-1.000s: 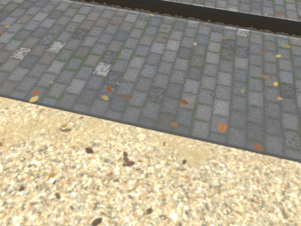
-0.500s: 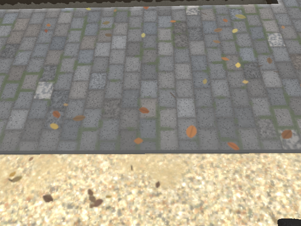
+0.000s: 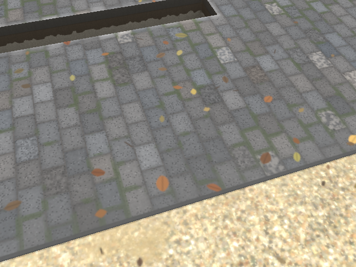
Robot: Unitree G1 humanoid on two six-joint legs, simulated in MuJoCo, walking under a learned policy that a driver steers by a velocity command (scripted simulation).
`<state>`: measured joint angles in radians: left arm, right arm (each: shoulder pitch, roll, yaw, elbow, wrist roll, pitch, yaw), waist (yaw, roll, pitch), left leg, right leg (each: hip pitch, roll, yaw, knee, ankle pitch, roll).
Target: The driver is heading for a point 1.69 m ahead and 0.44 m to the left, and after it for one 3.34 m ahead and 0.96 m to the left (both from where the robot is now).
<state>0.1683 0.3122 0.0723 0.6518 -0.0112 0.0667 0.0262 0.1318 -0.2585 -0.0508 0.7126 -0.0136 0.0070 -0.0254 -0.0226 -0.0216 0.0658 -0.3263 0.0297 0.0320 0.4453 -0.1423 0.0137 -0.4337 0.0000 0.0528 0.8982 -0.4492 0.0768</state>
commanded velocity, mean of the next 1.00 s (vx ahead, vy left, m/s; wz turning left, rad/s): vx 0.02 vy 0.00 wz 0.23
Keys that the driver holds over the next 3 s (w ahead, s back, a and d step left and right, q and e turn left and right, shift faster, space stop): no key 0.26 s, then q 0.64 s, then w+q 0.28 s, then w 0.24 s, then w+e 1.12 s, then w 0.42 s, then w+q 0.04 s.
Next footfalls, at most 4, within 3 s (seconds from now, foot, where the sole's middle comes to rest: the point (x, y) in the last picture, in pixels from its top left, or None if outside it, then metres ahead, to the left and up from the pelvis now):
0.10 right None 0.04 -0.14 -0.78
0.34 left None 0.03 0.10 -0.78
1.02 right None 0.07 -0.12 -0.78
1.48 left None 0.15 0.27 -0.78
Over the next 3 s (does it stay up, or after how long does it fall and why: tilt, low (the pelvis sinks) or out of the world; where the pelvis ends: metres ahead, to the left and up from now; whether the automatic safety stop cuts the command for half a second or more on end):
stays up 0.89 0.29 -0.01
